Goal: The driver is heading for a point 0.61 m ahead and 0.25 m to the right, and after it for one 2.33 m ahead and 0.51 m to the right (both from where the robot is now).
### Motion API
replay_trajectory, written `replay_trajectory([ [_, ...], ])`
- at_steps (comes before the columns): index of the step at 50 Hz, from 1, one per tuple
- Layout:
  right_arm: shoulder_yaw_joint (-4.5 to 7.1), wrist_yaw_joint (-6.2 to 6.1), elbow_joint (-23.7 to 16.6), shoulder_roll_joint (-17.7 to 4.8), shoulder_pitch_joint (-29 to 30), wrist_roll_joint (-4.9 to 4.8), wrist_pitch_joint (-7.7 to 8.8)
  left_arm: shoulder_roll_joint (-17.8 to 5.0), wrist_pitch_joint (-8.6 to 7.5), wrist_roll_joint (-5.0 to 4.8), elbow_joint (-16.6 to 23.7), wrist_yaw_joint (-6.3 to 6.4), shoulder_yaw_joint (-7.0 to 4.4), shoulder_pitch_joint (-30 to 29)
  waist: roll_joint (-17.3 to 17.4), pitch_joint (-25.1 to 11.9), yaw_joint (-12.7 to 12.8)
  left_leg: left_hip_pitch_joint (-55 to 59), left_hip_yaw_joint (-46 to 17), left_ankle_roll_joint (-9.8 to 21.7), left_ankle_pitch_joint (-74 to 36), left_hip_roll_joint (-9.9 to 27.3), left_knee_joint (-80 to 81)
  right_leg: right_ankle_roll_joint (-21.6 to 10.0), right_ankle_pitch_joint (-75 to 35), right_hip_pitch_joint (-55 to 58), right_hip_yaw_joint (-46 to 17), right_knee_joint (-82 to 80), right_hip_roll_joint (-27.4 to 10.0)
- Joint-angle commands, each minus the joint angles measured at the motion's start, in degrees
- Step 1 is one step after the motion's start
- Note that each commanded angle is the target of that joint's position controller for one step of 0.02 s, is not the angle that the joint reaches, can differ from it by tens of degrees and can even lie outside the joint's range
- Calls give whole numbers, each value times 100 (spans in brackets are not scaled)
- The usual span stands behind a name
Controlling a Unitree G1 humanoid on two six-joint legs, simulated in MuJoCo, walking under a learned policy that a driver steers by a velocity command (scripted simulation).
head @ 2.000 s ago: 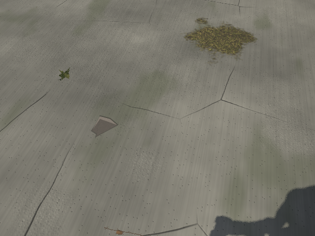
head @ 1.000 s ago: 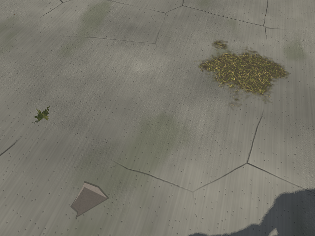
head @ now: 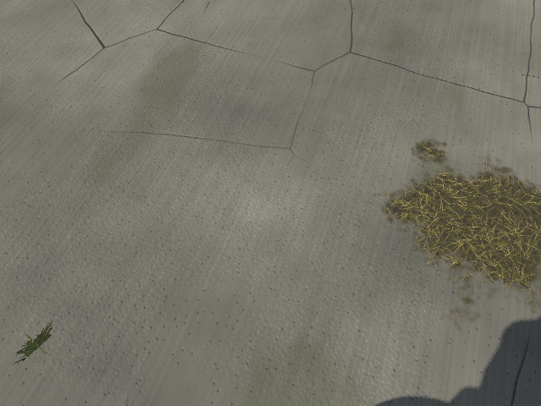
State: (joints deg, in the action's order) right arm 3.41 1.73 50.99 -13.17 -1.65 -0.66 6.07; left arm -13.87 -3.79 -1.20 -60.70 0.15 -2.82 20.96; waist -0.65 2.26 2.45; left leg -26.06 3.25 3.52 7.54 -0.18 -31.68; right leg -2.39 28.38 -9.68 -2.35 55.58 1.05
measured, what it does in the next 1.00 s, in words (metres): walks ahead, turning right: right foot, then left foot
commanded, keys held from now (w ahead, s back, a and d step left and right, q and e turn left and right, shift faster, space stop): w+e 1.00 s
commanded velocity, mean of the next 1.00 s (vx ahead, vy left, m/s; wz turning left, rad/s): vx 0.50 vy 0.00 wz -0.49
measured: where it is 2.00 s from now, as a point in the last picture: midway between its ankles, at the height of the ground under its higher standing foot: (419, 241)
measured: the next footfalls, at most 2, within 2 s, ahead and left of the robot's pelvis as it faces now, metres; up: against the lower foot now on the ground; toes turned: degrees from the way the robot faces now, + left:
right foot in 0.50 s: +0.40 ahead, -0.17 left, +0.00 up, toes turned -18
left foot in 0.98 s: +0.76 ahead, -0.12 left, +0.00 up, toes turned -35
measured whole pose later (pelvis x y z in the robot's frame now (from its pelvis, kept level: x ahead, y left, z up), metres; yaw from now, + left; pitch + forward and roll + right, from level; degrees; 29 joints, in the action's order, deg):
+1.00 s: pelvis +0.56 -0.14 +0.00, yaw -32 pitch +3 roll +1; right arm 2.9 0.9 44.0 -14.6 1.8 0.2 8.1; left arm -16.1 -2.1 -0.8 -49.1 1.3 -5.3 22.5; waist 0.3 0.3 4.8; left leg -26.8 -2.0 0.9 1.7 -1.6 -26.0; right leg -4.2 27.9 -3.4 -13.4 31.3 5.7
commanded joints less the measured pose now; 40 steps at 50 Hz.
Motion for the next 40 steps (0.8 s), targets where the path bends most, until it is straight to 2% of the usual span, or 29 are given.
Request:
replay_trajectory([
  [1, 161, -65, 83, -743, -1136, 41, 35, -743, -260, -195, 487, 24, -136, -380, 432, -895, -642, 3195, -2545, 938, 230, 1902, 1636, -154, -581, -3058, -378, 1794, -519],
  [2, 117, -53, 80, -566, -875, 78, 67, -675, -213, -127, 486, 66, -183, -491, 345, -558, -491, 2530, -2030, 840, -75, 1717, 1859, -127, -904, -2838, -341, 1470, -689],
  [3, 76, -48, 115, -441, -770, 141, 91, -550, -127, -103, 449, 69, -201, -340, 490, -474, -301, 2111, -1637, 734, -183, 1563, 2044, -131, -1128, -2475, -393, 1272, -839],
  [4, 66, -41, 166, -385, -784, 158, 94, -387, -46, -106, 409, 64, -198, -218, 560, -420, -225, 1879, -1398, 711, -210, 1486, 2196, -127, -1215, -2291, -386, 1150, -870],
  [5, 73, -56, 222, -420, -852, 156, 102, -280, 24, -114, 393, 64, -200, -174, 546, -335, -178, 1723, -1166, 731, -308, 1462, 2314, -114, -1273, -2285, -370, 1062, -890],
  [6, 97, -84, 265, -524, -904, 161, 113, -266, 77, -110, 445, 71, -213, -268, 521, -221, -151, 1639, -978, 747, -407, 1472, 2422, -91, -1453, -2434, -388, 955, -907],
  [8, 137, -159, 322, -674, -1003, 187, 116, -321, 132, -74, 590, 75, -252, -602, 412, -49, -174, 1688, -674, 749, -588, 1493, 2547, -32, -1963, -2867, -498, 561, -903],
  [10, 142, -226, 355, -709, -1088, 197, 96, -333, 120, -30, 700, 38, -275, -866, 383, 23, -210, 1827, -338, 683, -797, 1448, 2585, 12, -2561, -3108, -521, 25, -845],
  [13, 137, -300, 360, -767, -1150, 170, 68, -266, 85, 4, 883, -69, -242, -1353, 360, 123, -316, 1878, 226, 534, -970, 1319, 2641, 27, -3288, -2940, -167, -897, -779],
  [17, 177, -354, 529, -879, -1659, 91, -40, -144, 101, 20, 1258, -205, -147, -2123, 214, 372, -589, 2636, 568, 502, -1262, 1540, 2477, -55, -3243, -3188, 191, -1605, -727],
  [19, 216, -356, 572, -958, -1782, 44, -130, -158, 111, 7, 1451, -278, -132, -2341, 237, 425, -612, 3108, 675, 475, -1689, 1699, 2196, -146, -2808, -3318, 354, -1788, -668],
  [20, 239, -359, 559, -1015, -1745, 22, -171, -194, 118, -2, 1533, -317, -141, -2361, 296, 402, -552, 3239, 752, 433, -2177, 1751, 1993, -219, -2531, -3214, 467, -1858, -601],
  [22, 297, -389, 462, -1189, -1557, -21, -236, -391, 139, -2, 1614, -368, -227, -2104, 534, 89, -285, 3333, 930, 309, -4095, 1765, 1271, -419, -1934, -2473, 838, -1865, -255],
  [23, 319, -406, 412, -1265, -1464, -34, -279, -562, 151, -17, 1555, -372, -319, -1641, 636, -195, -3, 3268, 1001, 238, -4929, 1725, 555, -544, -1683, -1818, 993, -1852, -18],
  [24, 314, -410, 350, -1292, -1316, -57, -314, -834, 152, -39, 1368, -343, -477, -804, 569, -634, 469, 2924, 1110, 80, -5027, 1534, -563, -739, -1958, -643, 1035, -2233, 229],
  [25, 275, -410, 239, -1225, -1326, 6, -283, -1340, 188, -43, 1147, -226, -698, 144, 67, -1167, 846, 1634, 1122, -192, -3532, 1267, -2268, -1054, -1924, 1091, 68, -2541, -174],
  [26, -6, -276, -43, -254, -1839, 218, -114, -1893, 169, -98, 1135, -163, -763, 165, -1425, -1592, 145, -1008, 663, -555, 2081, 49, -4310, -2105, -1367, 3006, -3075, -2972, -1650],
  [27, 21, -180, -204, -580, -1322, -49, 177, -1565, 103, 11, 1248, -170, -634, 416, -961, -2267, 431, -1798, -690, -453, 2657, -221, -5067, -2373, -749, 3468, -4595, -3917, -2051],
  [28, 91, -131, -367, -848, -730, -252, 333, -1199, 28, 68, 1247, -153, -537, 205, -677, -1517, 517, -2337, -832, -262, 2113, 125, -4973, -2008, -1200, 3063, -3750, -3995, -1874],
  [29, 87, -153, -359, -850, -641, -201, 394, -950, -28, 44, 1345, -149, -468, -219, -196, -1084, 277, -2123, -828, -175, 1571, 409, -4465, -1762, -1748, 2229, -2968, -3957, -1622],
  [30, 141, -203, -285, -894, -641, -45, 375, -744, -47, 37, 1469, -158, -403, -687, 77, -760, 10, -1655, -803, -213, 1294, 590, -3937, -1598, -2351, 1325, -2385, -4019, -1393],
  [31, 196, -219, -275, -960, -754, 17, 293, -610, -62, 69, 1565, -138, -345, -919, 61, -670, -198, -1191, -843, -268, 1125, 713, -3621, -1538, -2777, 748, -2058, -4136, -1241],
  [32, 217, -220, -300, -930, -806, 42, 205, -627, -64, 74, 1600, -115, -332, -960, 54, -605, -305, -954, -831, -343, 1058, 738, -3370, -1528, -2949, 426, -1941, -4240, -1164],
  [34, 203, -246, -391, -779, -680, 111, 87, -836, -75, 34, 1595, -41, -368, -808, 47, -430, -353, -891, -698, -527, 835, 707, -2733, -1524, -3322, 5, -1650, -4357, -1071],
  [36, 166, -272, -570, -680, -207, 153, 44, -1025, -72, 30, 1579, 40, -414, -587, -24, -254, -231, -991, -605, -663, 162, 586, -1890, -1433, -3436, -216, -1412, -4414, -908],
  [38, 121, -245, -698, -580, 221, 140, 52, -1026, -36, 13, 1559, 82, -414, -424, -185, -169, -72, -782, -564, -675, -672, 388, -948, -1209, -3212, -400, -1170, -4351, -644],
  [40, 77, -199, -829, -510, 576, 92, 74, -1001, -8, 7, 1515, 84, -408, -250, -328, -122, 95, -479, -514, -634, -1283, 203, -232, -1028, -2886, -520, -1141, -4300, -542],
])
Velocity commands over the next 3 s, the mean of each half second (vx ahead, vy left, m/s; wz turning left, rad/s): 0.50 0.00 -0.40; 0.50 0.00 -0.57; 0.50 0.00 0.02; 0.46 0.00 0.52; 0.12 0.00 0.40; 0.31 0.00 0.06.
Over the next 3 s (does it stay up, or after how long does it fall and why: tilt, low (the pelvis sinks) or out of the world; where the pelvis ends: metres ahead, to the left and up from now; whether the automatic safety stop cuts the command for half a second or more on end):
stays up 1.27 -0.46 0.00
